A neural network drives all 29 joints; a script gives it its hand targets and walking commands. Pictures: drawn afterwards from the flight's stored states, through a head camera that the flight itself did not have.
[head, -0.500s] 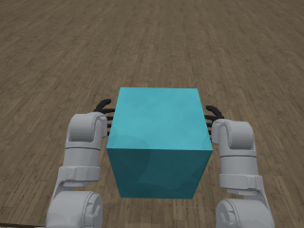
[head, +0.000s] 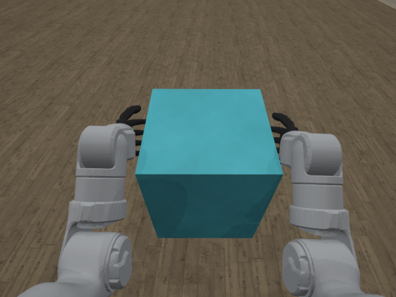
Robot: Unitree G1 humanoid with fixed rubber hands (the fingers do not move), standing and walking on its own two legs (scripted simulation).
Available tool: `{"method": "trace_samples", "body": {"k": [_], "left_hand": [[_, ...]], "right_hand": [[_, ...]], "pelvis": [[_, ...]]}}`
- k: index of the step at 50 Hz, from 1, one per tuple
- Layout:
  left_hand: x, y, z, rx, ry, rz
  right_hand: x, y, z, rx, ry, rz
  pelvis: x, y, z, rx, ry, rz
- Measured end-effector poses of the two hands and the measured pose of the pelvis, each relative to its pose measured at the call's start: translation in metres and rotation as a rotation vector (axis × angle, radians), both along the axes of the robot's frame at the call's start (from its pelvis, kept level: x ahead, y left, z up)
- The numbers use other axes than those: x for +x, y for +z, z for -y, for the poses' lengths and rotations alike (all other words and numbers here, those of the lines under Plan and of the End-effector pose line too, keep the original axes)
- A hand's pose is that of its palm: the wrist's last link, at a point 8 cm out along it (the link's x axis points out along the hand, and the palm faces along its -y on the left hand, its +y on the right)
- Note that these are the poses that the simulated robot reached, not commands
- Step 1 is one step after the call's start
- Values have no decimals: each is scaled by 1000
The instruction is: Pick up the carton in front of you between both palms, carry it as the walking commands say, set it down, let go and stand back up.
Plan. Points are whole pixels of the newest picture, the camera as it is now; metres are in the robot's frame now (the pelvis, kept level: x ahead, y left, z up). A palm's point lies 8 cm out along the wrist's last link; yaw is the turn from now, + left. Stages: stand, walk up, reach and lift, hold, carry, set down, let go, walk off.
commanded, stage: carry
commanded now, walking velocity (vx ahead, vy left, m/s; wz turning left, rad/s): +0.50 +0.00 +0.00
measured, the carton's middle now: (205, 168) +0.36 +0.00 +0.10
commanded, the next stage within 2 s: none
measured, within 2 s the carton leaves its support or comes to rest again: neither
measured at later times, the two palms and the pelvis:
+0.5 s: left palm (140, 85) +0.56 +0.16 +0.17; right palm (259, 89) +0.59 -0.14 +0.17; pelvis +0.20 -0.01 +0.01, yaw -1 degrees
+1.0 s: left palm (159, 9) +0.88 +0.16 +0.27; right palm (253, 15) +0.86 -0.14 +0.27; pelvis +0.49 +0.04 +0.09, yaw -1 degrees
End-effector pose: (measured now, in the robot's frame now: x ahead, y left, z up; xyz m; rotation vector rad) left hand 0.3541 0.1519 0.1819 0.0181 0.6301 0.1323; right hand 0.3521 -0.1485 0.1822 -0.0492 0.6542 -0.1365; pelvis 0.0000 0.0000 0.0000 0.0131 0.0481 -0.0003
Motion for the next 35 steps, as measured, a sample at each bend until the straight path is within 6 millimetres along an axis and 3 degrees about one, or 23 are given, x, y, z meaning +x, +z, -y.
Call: {"method": "trace_samples", "body": {"k": [7,11,16,21,25,29,32,35], "left_hand": [[55,4,11,-1,-5,-78],[86,2,19,17,16,-55],[116,-19,12,6,56,-109],[160,-15,-2,-4,91,-62],[211,-8,-12,-13,100,-16],[276,-12,-19,-29,78,-25],[331,-16,-14,-63,-4,-35],[370,-12,-5,-72,-54,-55]], "right_hand": [[43,-8,10,10,-11,-79],[84,-13,18,35,4,-56],[131,-24,12,49,21,-110],[185,-20,-2,69,37,-65],[234,-16,-12,95,24,-20],[288,-21,-19,86,-5,-27],[320,-23,-16,51,-58,-33],[341,-19,-8,36,-103,-51]], "pelvis": [[43,6,5,-24,4,-26],[72,-4,15,-31,12,-16],[107,5,21,-6,12,-26],[148,8,16,6,0,-34],[196,9,6,7,-9,-37],[256,8,-11,17,-10,-47],[298,12,-27,24,-18,-21],[326,28,-36,26,-11,-8]]}}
